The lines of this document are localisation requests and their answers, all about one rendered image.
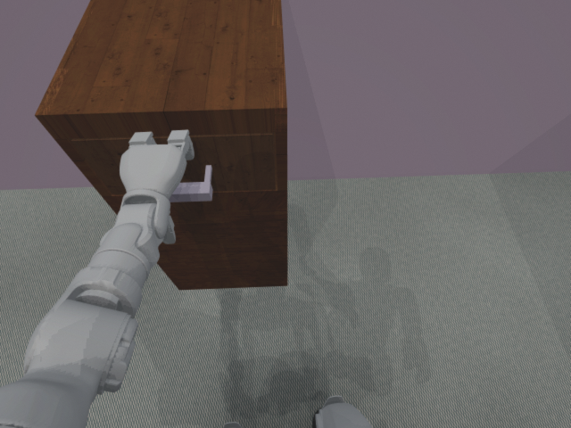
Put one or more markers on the cabinet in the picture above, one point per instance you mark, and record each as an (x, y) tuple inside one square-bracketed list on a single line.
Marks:
[(207, 66)]

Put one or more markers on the left robot hand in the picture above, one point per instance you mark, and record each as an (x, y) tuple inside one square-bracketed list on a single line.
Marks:
[(157, 167)]

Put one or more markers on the robot left forearm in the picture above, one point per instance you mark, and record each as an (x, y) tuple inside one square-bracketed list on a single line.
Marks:
[(116, 274)]

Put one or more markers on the right robot thigh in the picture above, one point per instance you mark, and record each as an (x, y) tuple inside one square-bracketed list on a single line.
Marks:
[(341, 415)]

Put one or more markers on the handle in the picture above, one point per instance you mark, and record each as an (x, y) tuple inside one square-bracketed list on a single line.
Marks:
[(194, 191)]

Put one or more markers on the robot right shin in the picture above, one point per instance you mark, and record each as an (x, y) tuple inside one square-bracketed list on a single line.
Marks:
[(334, 399)]

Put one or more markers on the drawer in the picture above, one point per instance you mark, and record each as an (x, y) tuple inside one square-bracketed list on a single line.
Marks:
[(239, 161)]

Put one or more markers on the robot left upper arm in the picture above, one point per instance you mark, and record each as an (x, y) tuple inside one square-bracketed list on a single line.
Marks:
[(84, 350)]

